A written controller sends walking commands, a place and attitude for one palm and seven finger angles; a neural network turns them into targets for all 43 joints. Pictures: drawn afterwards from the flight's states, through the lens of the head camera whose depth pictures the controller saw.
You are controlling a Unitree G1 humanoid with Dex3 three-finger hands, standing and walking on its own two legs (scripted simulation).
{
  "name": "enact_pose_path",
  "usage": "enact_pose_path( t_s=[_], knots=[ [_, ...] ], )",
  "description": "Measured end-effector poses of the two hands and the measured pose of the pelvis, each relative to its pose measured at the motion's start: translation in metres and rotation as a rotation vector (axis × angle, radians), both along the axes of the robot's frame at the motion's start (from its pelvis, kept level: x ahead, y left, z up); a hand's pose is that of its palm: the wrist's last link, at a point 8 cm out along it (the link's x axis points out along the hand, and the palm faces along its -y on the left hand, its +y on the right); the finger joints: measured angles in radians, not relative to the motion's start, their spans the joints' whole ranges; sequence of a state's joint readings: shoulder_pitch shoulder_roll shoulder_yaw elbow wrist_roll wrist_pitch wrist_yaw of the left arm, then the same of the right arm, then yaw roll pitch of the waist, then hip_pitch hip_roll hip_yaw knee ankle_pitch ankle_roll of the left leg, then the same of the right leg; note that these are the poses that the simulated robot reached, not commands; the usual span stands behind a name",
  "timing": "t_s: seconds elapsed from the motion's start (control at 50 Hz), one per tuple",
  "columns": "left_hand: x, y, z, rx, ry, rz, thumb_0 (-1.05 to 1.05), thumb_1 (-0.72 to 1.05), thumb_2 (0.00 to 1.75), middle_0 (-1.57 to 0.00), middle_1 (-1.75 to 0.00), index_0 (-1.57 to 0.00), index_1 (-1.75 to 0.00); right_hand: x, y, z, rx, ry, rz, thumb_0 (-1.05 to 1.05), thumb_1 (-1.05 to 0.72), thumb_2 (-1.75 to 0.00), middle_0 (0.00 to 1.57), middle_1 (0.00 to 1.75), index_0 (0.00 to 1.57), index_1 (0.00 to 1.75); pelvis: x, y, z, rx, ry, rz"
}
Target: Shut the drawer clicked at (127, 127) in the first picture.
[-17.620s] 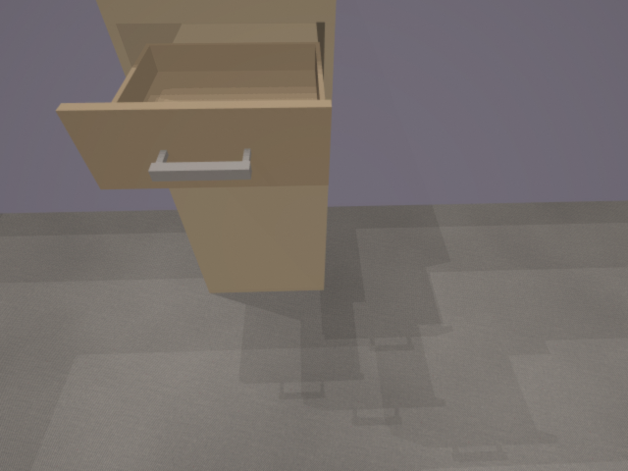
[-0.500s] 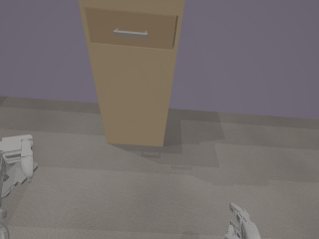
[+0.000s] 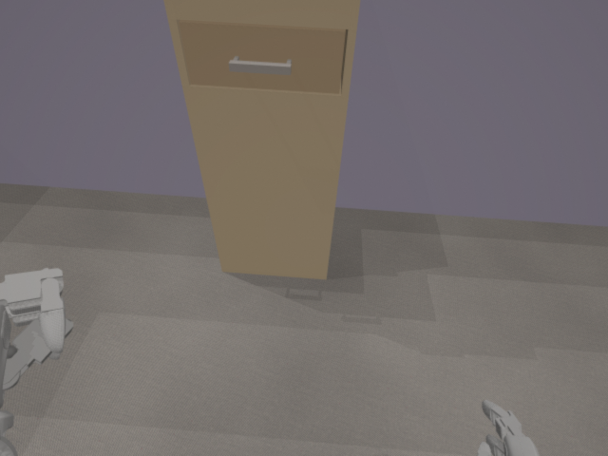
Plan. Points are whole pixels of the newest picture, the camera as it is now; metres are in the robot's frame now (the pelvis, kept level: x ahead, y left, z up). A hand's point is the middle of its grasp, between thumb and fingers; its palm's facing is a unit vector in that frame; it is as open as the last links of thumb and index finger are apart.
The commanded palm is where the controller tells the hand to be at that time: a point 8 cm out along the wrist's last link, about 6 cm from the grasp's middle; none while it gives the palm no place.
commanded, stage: stop stepping back and stand still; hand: left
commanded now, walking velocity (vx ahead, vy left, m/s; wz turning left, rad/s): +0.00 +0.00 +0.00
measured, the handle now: (261, 64) +0.93 +0.15 +0.12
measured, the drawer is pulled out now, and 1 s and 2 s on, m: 0.00 0.00 0.00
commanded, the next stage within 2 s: let the arm hang, fingers relaxed in 1.18 s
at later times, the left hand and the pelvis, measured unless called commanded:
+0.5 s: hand (48, 297) +0.22 +0.26 +0.17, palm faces +0.36 -0.81 -0.46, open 3.3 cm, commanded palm +0.16 +0.30 +0.18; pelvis +0.03 +0.03 +0.01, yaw -2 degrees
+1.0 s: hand (10, 320) +0.20 +0.29 +0.16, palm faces +0.36 -0.82 -0.44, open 3.3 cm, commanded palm +0.15 +0.33 +0.18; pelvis +0.01 +0.06 +0.01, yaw -2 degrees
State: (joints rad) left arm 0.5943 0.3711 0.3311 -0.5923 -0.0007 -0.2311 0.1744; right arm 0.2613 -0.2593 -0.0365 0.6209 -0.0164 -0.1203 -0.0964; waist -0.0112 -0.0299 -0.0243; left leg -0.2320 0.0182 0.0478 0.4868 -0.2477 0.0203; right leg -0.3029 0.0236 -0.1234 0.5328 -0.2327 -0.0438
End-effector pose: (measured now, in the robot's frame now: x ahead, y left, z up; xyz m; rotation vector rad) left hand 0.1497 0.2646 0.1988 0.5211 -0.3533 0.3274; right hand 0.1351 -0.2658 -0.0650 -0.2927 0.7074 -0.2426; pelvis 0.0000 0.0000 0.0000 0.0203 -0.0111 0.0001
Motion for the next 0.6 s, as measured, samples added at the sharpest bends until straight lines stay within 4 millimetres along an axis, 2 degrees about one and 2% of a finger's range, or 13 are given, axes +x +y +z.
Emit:
enact_pose_path(
  t_s=[0.12,0.3,0.48,0.6],
  knots=[
    [0.011,0.01,0.004,0.069,0.049,0.04,0.01,0.89,0.9,-1.41,-1.6,-1.41,-1.6,0.019,0.02,-0.011,0.108,-0.026,0.008,0.02,-0.9,-0.9,0.2,0.3,0.2,0.3,0.01,-0.002,-0.001,-0.006,-0.002,-0.004],
    [0.015,0.018,-0.024,-0.028,0.164,0.049,0.01,0.89,0.9,-1.41,-1.6,-1.41,-1.6,0.029,0.051,-0.019,0.137,0.052,0.067,0.02,-0.9,-0.9,0.2,0.3,0.2,0.3,0.019,0.01,0.002,-0.026,-0.003,-0.014],
    [0.032,0.034,-0.007,0.001,0.105,0.019,0.01,0.89,0.9,-1.41,-1.6,-1.41,-1.6,0.047,0.066,-0.005,0.115,0.013,0.071,0.02,-0.9,-0.9,0.2,0.3,0.2,0.3,0.027,0.026,0.007,-0.024,-0.004,-0.026],
    [0.039,0.046,-0.014,-0.014,0.149,0.004,0.01,0.89,0.9,-1.4,-1.6,-1.41,-1.6,0.052,0.07,0.003,0.11,-0.018,0.045,0.02,-0.9,-0.9,0.2,0.3,0.2,0.3,0.027,0.037,0.008,-0.028,0.003,-0.034]
  ],
)
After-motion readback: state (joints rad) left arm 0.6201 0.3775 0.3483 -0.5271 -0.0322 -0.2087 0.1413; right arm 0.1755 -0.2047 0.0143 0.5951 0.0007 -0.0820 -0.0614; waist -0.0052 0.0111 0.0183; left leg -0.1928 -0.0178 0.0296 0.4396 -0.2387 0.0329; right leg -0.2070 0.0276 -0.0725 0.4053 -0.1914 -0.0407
